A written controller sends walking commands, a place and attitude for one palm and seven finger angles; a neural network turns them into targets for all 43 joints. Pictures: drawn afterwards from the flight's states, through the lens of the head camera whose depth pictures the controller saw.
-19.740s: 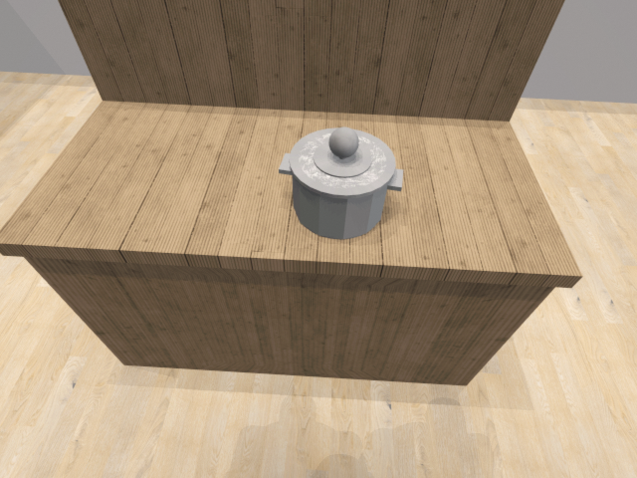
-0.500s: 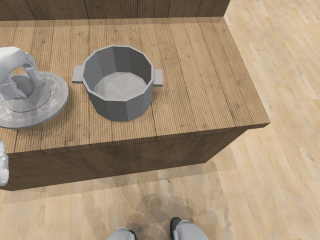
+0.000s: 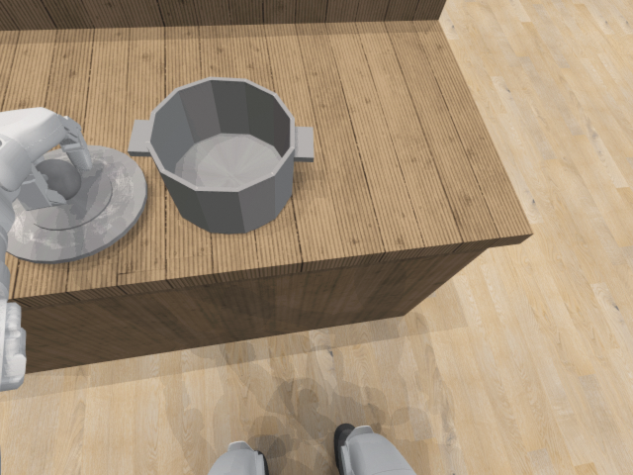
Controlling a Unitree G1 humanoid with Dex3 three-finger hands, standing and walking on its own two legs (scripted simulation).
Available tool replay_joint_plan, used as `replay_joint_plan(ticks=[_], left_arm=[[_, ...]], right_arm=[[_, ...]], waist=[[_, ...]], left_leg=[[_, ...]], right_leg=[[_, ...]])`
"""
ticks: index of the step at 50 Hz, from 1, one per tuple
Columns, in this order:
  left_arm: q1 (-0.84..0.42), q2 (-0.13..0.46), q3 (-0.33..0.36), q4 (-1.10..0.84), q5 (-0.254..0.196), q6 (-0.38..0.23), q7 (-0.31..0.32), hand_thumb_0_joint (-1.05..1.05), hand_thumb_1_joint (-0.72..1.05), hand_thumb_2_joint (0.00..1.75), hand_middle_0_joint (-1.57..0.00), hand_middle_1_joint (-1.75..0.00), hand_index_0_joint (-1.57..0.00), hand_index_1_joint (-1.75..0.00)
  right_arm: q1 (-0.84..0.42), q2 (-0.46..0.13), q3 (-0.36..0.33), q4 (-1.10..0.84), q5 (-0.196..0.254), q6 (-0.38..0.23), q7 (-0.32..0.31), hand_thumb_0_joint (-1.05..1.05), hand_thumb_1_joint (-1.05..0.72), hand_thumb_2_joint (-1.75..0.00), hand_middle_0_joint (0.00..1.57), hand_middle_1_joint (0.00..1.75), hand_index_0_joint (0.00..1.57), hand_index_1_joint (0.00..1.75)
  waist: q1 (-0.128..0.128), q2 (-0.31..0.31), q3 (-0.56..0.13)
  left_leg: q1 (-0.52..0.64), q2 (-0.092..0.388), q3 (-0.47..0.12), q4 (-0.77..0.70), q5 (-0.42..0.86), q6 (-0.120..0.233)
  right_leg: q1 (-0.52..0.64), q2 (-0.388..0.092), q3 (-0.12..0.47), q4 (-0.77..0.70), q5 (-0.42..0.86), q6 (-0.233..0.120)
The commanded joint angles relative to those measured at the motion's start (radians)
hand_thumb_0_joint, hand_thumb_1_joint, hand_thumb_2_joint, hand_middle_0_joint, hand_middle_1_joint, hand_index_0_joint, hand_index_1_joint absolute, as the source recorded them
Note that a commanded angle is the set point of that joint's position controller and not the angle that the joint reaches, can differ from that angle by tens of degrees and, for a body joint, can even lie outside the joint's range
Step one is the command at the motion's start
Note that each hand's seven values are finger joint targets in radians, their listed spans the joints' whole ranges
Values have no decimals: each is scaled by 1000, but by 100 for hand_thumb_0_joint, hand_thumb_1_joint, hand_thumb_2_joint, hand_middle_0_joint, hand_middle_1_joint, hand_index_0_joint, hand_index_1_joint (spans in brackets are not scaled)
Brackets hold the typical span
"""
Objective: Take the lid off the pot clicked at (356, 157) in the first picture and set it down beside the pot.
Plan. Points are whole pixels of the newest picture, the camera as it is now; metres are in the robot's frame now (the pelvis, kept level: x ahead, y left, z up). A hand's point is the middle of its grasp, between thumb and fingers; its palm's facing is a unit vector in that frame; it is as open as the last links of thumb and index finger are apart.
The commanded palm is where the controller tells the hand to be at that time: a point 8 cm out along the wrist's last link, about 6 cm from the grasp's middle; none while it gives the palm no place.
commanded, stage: open the fingers wide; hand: left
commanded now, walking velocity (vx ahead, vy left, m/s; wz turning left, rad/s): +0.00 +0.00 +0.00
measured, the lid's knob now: (56, 180) +0.50 +0.30 -0.01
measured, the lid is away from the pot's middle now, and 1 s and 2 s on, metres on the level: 0.22 0.23 0.23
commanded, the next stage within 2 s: raise the empty hand in 1.02 s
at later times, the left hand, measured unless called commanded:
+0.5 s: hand (36, 179) +0.48 +0.29 +0.03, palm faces -0.49 -0.12 -0.87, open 8.3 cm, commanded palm +0.51 +0.29 +0.07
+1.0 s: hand (39, 182) +0.48 +0.30 +0.02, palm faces -0.50 -0.11 -0.86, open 10.8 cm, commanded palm +0.51 +0.29 +0.07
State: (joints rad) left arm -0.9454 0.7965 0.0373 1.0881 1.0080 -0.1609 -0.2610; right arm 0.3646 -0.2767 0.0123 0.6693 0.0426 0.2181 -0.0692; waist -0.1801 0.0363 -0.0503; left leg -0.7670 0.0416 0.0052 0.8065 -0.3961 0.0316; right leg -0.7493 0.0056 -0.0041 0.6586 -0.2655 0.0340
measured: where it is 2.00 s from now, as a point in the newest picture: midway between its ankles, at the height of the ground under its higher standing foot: outside the picture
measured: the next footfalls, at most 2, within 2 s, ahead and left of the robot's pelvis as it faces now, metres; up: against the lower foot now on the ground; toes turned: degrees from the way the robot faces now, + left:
none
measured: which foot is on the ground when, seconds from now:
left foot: down 0.00-1.00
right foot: down 0.00-1.00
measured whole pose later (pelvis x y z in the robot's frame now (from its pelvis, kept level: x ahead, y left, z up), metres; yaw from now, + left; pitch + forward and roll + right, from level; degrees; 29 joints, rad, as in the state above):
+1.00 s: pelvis +0.00 +0.00 +0.00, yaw +0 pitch +20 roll -4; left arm -0.98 0.78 -0.01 1.14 1.01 -0.12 -0.28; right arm 0.35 -0.27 0.02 0.67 0.06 0.23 -0.06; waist -0.17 0.04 -0.06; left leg -0.76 0.03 0.00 0.82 -0.40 0.04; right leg -0.75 0.00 -0.01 0.68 -0.28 0.04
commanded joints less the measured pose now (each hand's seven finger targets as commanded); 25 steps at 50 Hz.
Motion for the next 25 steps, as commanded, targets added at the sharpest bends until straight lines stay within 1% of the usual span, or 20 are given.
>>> replay_joint_plan(ticks=[1,2,3,4,6,8,9,10,11,12,13,14,15,16,18,19,20,21,24,25], left_arm=[[-471,298,48,-190,-32,30,43,0,44,97,-74,-104,-78,-108],[-500,315,46,-152,-27,43,56,0,43,95,-73,-104,-76,-108],[-554,344,57,-187,-21,41,66,0,42,94,-71,-104,-75,-108],[-552,362,69,-215,-9,34,76,0,42,92,-70,-104,-74,-108],[-504,350,67,-214,6,25,87,0,40,88,-67,-104,-71,-107],[-452,271,20,-145,-3,29,78,0,38,84,-65,-104,-68,-107],[-414,245,3,-86,-9,38,72,0,37,83,-63,-104,-66,-107],[-439,254,-3,-60,-15,48,64,0,36,81,-62,-104,-65,-106],[-445,280,8,-68,-17,52,59,0,35,80,-61,-103,-63,-106],[-476,269,-9,-77,-17,56,54,0,34,79,-59,-103,-62,-106],[-527,262,-15,-134,-18,48,45,0,33,77,-58,-103,-61,-105],[-543,291,2,-176,-10,37,41,0,32,76,-57,-103,-59,-105],[-538,270,-13,-158,-10,34,38,0,31,74,-56,-103,-58,-105],[-531,299,11,-184,-11,25,33,0,30,72,-54,-102,-56,-105],[-473,332,44,-129,-18,11,28,0,28,68,-51,-102,-53,-104],[-457,289,10,-90,-25,16,24,0,28,66,-50,-102,-52,-104],[-436,290,9,-54,-27,21,22,0,27,64,-49,-102,-50,-104],[-433,272,-11,-21,-26,31,22,0,26,63,-47,-102,-49,-104],[-474,302,10,-109,-6,21,21,0,23,58,-43,-102,-45,-103],[-460,307,14,-111,3,16,23,0,22,56,-42,-102,-43,-103]], right_arm=[[140,-199,-69,-22,-7,26,8,0,-90,-90,20,30,20,30],[141,-200,-64,-17,0,22,3,0,-90,-90,20,30,20,30],[137,-205,-60,-14,3,21,-4,0,-90,-90,20,30,20,30],[147,-201,-62,-20,1,13,-12,0,-90,-90,20,30,20,30],[142,-191,-61,-22,1,2,-15,0,-90,-90,20,30,20,30],[138,-185,-58,-13,6,-5,-7,0,-90,-90,20,30,20,30],[137,-187,-59,-15,4,-4,-6,0,-90,-90,20,30,20,30],[131,-194,-54,-12,7,-3,-3,0,-90,-90,20,30,20,30],[135,-195,-53,-22,9,-1,-5,0,-90,-90,20,30,20,30],[129,-196,-53,-24,10,-2,-6,0,-90,-90,20,30,20,30],[127,-197,-56,-22,8,-4,-8,0,-90,-90,20,30,20,30],[136,-197,-59,-25,6,-4,-13,0,-90,-90,20,30,20,30],[133,-193,-58,-21,7,-8,-14,0,-90,-90,20,30,20,30],[139,-193,-58,-22,4,-10,-18,0,-90,-90,20,30,20,30],[137,-193,-52,-26,8,-13,-27,0,-90,-90,20,30,20,30],[132,-191,-50,-27,8,-12,-28,0,-90,-90,20,30,20,30],[130,-193,-48,-29,11,-10,-29,0,-90,-90,20,30,20,30],[130,-197,-44,-28,15,-10,-25,0,-90,-90,20,30,20,30],[137,-198,-54,-32,9,-4,-20,0,-90,-90,20,30,20,30],[140,-195,-53,-37,8,-1,-20,0,-90,-90,20,30,20,30]], waist=[[8,124,-508],[-4,82,-464],[-3,99,-472],[2,128,-524],[14,195,-562],[11,195,-500],[3,139,-462],[-3,112,-422],[-2,93,-440],[-7,100,-437],[-6,144,-476],[-5,170,-525],[-9,182,-517],[-6,164,-550],[0,125,-526],[-7,109,-484],[-10,62,-444],[-13,58,-404],[6,152,-491],[9,156,-509]], left_leg=[[457,-47,-24,-48,608,34],[397,-54,-12,-59,512,43],[392,-55,-13,-69,492,44],[429,-58,-15,-78,507,45],[481,-59,-22,-66,567,35],[481,-51,-24,-59,604,27],[446,-53,-19,-54,569,31],[390,-54,-11,-57,497,34],[370,-63,-10,-63,468,38],[363,-64,-7,-66,436,40],[402,-62,-6,-64,469,41],[448,-61,-18,-60,499,39],[460,-57,-13,-49,510,39],[467,-56,-16,-46,527,43],[423,-60,-13,-38,534,45],[389,-62,-8,-42,509,44],[337,-65,-6,-43,459,46],[310,-63,-5,-48,432,41],[390,-62,-5,-38,503,38],[402,-63,-14,-30,532,34]], right_leg=[[156,87,-74,-39,288,-60],[175,84,-67,-42,271,-58],[187,76,-63,-41,270,-61],[202,78,-63,-38,274,-62],[185,79,-67,-30,277,-68],[140,79,-75,-27,266,-70],[126,82,-79,-27,252,-65],[136,80,-73,-28,239,-63],[162,78,-70,-27,238,-62],[162,76,-67,-29,230,-62],[166,73,-64,-27,252,-65],[162,76,-64,-26,247,-65],[146,77,-64,-23,248,-66],[170,78,-64,-23,264,-63],[183,77,-64,-13,284,-63],[168,77,-66,-10,273,-60],[165,77,-67,-12,250,-57],[148,75,-69,-8,232,-58],[150,76,-64,-5,253,-65],[141,80,-68,2,254,-67]])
